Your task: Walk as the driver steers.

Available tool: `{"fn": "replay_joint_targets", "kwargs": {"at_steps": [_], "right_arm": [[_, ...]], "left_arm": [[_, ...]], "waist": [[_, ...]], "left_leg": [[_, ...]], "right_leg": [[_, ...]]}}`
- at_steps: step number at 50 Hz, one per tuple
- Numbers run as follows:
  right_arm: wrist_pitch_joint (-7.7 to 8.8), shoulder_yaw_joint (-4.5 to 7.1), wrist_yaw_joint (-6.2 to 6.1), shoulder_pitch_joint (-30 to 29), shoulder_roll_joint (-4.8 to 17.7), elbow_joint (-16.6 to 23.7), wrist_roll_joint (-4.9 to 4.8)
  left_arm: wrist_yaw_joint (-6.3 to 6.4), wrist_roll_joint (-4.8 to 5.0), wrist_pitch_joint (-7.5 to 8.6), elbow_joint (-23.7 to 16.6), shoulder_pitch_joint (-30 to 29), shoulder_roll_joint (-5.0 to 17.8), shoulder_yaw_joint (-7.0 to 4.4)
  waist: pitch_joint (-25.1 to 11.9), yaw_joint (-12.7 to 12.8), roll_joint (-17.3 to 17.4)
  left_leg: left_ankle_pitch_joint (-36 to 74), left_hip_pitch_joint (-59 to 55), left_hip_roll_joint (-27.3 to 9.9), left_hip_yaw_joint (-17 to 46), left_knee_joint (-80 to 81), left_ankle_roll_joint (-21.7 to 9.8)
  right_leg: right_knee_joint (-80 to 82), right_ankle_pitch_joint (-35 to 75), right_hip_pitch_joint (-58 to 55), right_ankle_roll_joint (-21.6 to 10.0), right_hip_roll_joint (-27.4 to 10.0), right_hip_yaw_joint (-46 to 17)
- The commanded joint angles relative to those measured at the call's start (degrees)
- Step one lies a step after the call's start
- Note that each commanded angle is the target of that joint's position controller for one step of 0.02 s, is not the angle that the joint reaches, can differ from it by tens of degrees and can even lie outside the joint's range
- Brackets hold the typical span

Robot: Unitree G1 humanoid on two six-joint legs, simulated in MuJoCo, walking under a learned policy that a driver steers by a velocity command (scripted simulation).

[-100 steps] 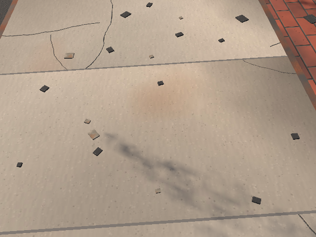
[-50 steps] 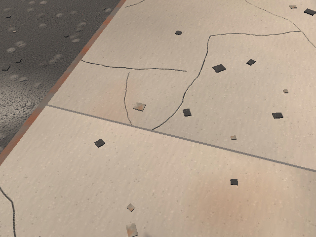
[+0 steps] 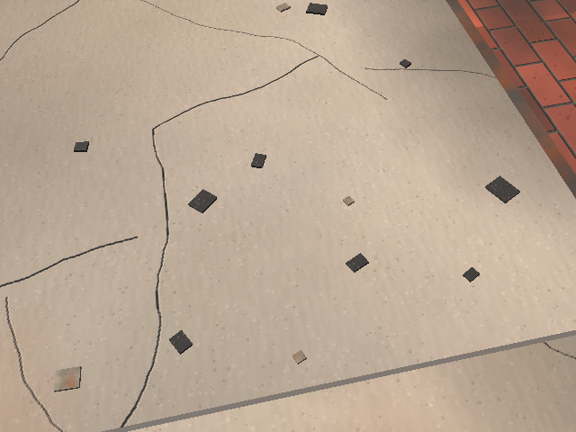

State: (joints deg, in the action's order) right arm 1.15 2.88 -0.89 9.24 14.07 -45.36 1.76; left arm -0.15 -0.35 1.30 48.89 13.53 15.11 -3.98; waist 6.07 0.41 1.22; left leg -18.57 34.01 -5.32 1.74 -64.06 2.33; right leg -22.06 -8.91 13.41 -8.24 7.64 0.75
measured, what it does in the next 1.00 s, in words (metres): walks ahead, turning left: left foot, then right foot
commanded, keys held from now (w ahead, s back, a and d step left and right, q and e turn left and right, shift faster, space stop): q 0.64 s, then w+q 0.04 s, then w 0.32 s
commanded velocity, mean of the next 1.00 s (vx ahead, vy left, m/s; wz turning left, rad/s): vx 0.13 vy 0.00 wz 0.29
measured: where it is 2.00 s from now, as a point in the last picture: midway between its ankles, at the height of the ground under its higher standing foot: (209, 358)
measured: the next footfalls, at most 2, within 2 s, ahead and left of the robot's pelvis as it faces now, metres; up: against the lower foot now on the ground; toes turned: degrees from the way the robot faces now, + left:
left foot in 0.32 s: +0.12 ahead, +0.13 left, +0.00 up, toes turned +7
right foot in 0.80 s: +0.15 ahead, -0.07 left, +0.00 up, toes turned +24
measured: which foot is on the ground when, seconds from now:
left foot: up 0.00-0.30, down 0.32-0.80, up 0.82-1.00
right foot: down 0.00-0.34, up 0.36-0.78, down 0.80-1.00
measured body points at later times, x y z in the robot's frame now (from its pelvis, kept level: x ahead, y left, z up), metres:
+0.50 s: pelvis +0.07 +0.05 +0.00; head +0.11 +0.07 +0.45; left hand +0.15 +0.33 -0.13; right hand +0.19 -0.22 -0.12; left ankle +0.08 +0.12 -0.74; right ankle +0.06 -0.08 -0.66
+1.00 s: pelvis +0.13 +0.02 +0.01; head +0.15 +0.00 +0.46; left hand +0.04 +0.28 -0.10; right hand +0.35 -0.18 -0.12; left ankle +0.10 +0.16 -0.67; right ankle +0.12 -0.08 -0.74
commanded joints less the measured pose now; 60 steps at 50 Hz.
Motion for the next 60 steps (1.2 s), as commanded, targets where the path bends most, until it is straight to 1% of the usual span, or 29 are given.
{"fn": "replay_joint_targets", "kwargs": {"at_steps": [1,4,7,11,13,15,16,17,18,19,20,21,23,25,32,34,37,39,40,41,42,43,44,45,47,52,55,58,60], "right_arm": [[-1.28,0.73,0.1,10.0,3.4,-0.6,-0.1],[-1.62,0.18,0.34,6.6,2.9,-0.6,-0.44],[-1.88,-0.2,0.25,4.3,2.9,-0.8,-1.14],[-1.79,0.32,0.12,3.2,4.7,0.0,-0.7],[-1.66,0.35,0.09,3.8,4.3,0.2,-0.78],[-1.19,0.27,0.0,6.1,3.4,0.0,-0.86],[-0.71,0.67,-0.18,8.4,4.8,-0.4,-0.69],[-0.11,2.06,-0.43,12.1,10.4,-0.3,-0.05],[-0.47,3.11,-0.08,13.9,13.7,-0.8,-1.24],[-0.73,2.65,0.23,15.4,11.4,-1.7,-1.97],[-1.17,2.72,0.09,11.7,10.5,-1.0,-1.74],[-1.92,2.33,-0.13,7.4,8.9,0.3,-1.44],[-2.39,2.11,-0.28,4.5,7.8,1.5,-1.61],[-2.27,2.58,0.01,6.2,8.9,1.4,-1.55],[-3.1,3.89,0.34,7.5,11.6,2.3,-0.73],[-3.43,4.21,0.76,7.3,11.9,2.7,-0.53],[-3.78,4.14,1.43,4.2,11.2,3.5,0.05],[-3.77,3.66,1.04,1.9,9.4,3.9,-0.59],[-3.2,2.62,0.69,2.3,5.7,4.7,-0.93],[-2.16,1.6,0.63,1.8,2.6,6.4,-1.55],[-1.39,2.33,0.67,-0.1,6.9,6.5,0.06],[-0.92,2.72,1.24,1.7,8.3,5.2,0.0],[-0.57,2.78,1.94,3.9,8.6,3.7,0.05],[-0.42,2.83,2.51,5.0,8.6,2.7,0.56],[-0.23,2.43,3.28,3.5,7.5,2.6,1.03],[-0.05,1.04,3.72,-6.2,5.3,5.3,0.83],[0.34,0.01,4.12,-11.6,3.5,6.9,0.5],[0.71,-0.37,4.04,-13.3,3.5,7.7,0.07],[1.02,-0.23,3.4,-11.3,4.1,7.5,-0.05]], "left_arm": [[0.33,-0.29,1.11,-2.8,1.9,6.0,-0.79],[0.76,-0.64,1.02,-1.5,2.9,3.9,0.59],[1.32,-1.33,1.06,-0.4,3.2,4.2,1.16],[2.28,-1.16,-0.16,0.2,3.3,6.7,0.5],[2.79,-0.84,-0.87,0.4,3.5,7.3,0.11],[3.29,-0.54,-1.32,0.4,2.9,8.0,-0.37],[3.49,-0.43,-1.18,-0.2,2.3,8.3,-0.59],[3.49,-0.36,-0.87,-2.5,1.0,7.0,-0.34],[3.15,0.03,-1.86,-4.2,0.4,3.2,0.33],[2.94,-1.1,-2.73,-3.6,-0.2,3.2,0.67],[2.7,-0.88,-3.02,-3.6,-1.7,3.3,0.49],[2.55,-0.67,-3.02,-3.7,-2.5,4.1,0.22],[2.07,-1.25,-3.24,-4.0,-2.2,5.3,-0.11],[1.76,-0.97,-3.51,-4.4,-1.9,4.5,0.15],[2.15,-0.37,-3.7,-7.4,-6.1,4.7,0.67],[1.77,-0.66,-3.07,-8.1,-6.1,5.1,0.82],[1.54,-0.55,-1.9,-7.9,-2.9,4.9,1.15],[2.1,-0.59,-0.78,-5.7,3.9,3.9,1.37],[2.7,-1.37,-0.04,-5.2,6.9,7.3,0.88],[2.65,-2.02,0.28,-5.6,8.2,14.0,-0.4],[2.28,-2.97,0.31,-4.4,5.9,14.9,-1.24],[1.84,-2.01,0.72,-4.6,2.8,10.8,-0.33],[1.37,-1.26,1.25,-4.8,0.5,8.5,0.21],[1.17,-0.94,1.74,-4.7,0.6,7.8,0.38],[0.85,-0.54,2.76,-3.0,4.2,6.7,0.6],[0.29,-0.32,3.63,0.8,12.1,6.2,0.24],[0.27,-0.56,3.66,2.5,15.0,6.3,0.23],[0.29,-0.82,3.66,3.8,16.4,7.3,0.08],[0.36,-0.67,3.48,4.4,15.9,7.7,0.03]], "waist": [[-10.9,-2.2,-3.8],[-9.8,-0.7,-5.3],[-8.5,0.4,-5.6],[-6.2,1.0,-5.9],[-5.3,1.1,-5.3],[-5.4,-0.7,-3.6],[-7.2,-2.0,-1.3],[-10.1,-2.7,5.7],[-10.9,-3.1,15.0],[-12.0,-2.6,6.4],[-7.6,-1.8,3.7],[-5.3,-0.4,1.5],[-6.2,0.5,3.6],[-8.9,0.0,3.2],[-9.0,-2.5,6.1],[-10.0,-2.8,6.3],[-8.2,-0.9,7.9],[-5.9,3.6,4.2],[-5.1,4.3,-5.6],[-5.7,4.4,-14.2],[0.7,2.2,-8.9],[2.3,-0.4,-6.3],[2.0,-1.8,-6.5],[0.4,-1.8,-8.1],[-1.0,-0.4,-8.3],[-0.4,3.3,-8.1],[0.1,5.1,-8.4],[-0.1,5.0,-9.1],[-0.7,3.2,-9.1]], "left_leg": [[5.1,-4.1,1.0,-2.4,3.8,-0.1],[9.1,-5.9,0.7,-2.2,12.5,-1.1],[9.9,-9.3,1.7,-1.8,19.4,-2.2],[0.6,-9.2,3.9,-2.6,22.8,-4.0],[-3.4,-9.5,4.5,-3.3,26.0,-5.2],[1.6,-14.3,5.1,-3.4,34.3,-6.6],[13.8,-20.3,3.7,0.2,38.5,-8.0],[37.3,-27.7,-6.0,13.9,40.2,-12.3],[62.5,-31.9,-17.4,27.6,41.9,-23.5],[54.3,-31.0,-16.4,25.8,43.1,-24.8],[45.8,-27.3,-12.7,21.5,44.2,-23.2],[37.8,-24.9,-9.0,18.3,45.3,-20.2],[36.0,-24.9,-4.6,14.9,45.5,-17.4],[36.3,-26.8,-3.6,14.6,44.8,-16.8],[20.7,-25.7,-2.9,21.3,45.6,-16.1],[2.5,-23.7,-1.8,24.2,47.7,-16.1],[-12.9,-16.9,-0.4,26.2,48.8,-15.1],[-18.5,-6.7,3.6,24.1,44.9,-11.2],[-20.1,0.0,8.2,17.6,32.9,-7.9],[-15.4,7.0,17.2,7.9,18.8,-5.8],[-8.0,8.3,12.2,10.3,12.9,-6.0],[-3.4,6.6,10.7,11.0,10.9,-5.8],[-0.1,5.6,10.1,9.8,9.9,-4.9],[2.0,4.6,10.1,7.8,8.3,-4.2],[5.0,5.3,9.0,5.6,6.7,-3.4],[8.5,10.2,4.2,-0.9,13.8,-1.2],[9.1,6.6,3.7,-4.0,22.0,-1.2],[7.1,0.5,4.7,-6.0,28.1,-3.1],[6.2,-7.0,6.1,-6.7,31.1,-5.1]], "right_leg": [[3.5,49.5,-6.2,-4.4,-15.4,-7.1],[5.0,44.9,-7.5,-1.4,-15.2,-4.8],[5.4,42.7,-8.6,-0.8,-16.8,-3.1],[1.2,40.4,-12.0,-3.5,-20.4,-4.5],[-1.8,39.0,-13.4,-4.4,-21.9,-5.9],[-7.1,37.7,-12.4,-2.7,-21.1,-5.1],[-12.8,34.7,-9.3,-0.3,-18.4,-3.0],[-25.6,18.0,-0.9,3.1,-12.1,1.4],[-36.9,-26.7,11.9,6.1,-0.7,3.5],[-43.4,-29.1,12.5,6.8,-3.7,-2.6],[-45.8,-24.9,14.9,7.6,-4.7,-3.3],[-44.1,-20.8,16.0,8.2,-6.0,-3.8],[-41.6,-16.3,15.8,9.7,-6.4,-3.0],[-38.8,-15.2,15.3,10.8,-6.0,-2.5],[-27.0,-15.0,14.0,11.2,-6.0,-3.5],[-23.4,-16.0,10.9,10.7,-5.5,-3.2],[-14.3,-17.7,2.0,8.6,-4.3,-1.5],[0.6,-10.6,-11.7,6.0,-4.7,-1.1],[8.8,-21.6,-16.0,4.1,-14.4,-13.0],[17.4,-38.0,-16.3,-0.4,-28.6,-36.1],[18.7,-40.2,-7.3,-3.7,-29.9,-39.8],[17.8,-37.1,-5.6,-3.1,-26.6,-34.8],[17.3,-30.7,-6.5,-1.3,-22.7,-28.3],[17.0,-24.9,-7.7,-0.4,-20.0,-23.3],[16.6,-17.5,-10.0,-0.6,-18.2,-18.4],[16.8,-6.0,-15.9,-2.8,-18.8,-14.7],[15.1,2.7,-15.5,-2.9,-18.6,-11.8],[12.0,13.2,-14.7,-2.4,-19.5,-10.2],[9.1,21.0,-12.7,-1.7,-20.6,-10.4]]}}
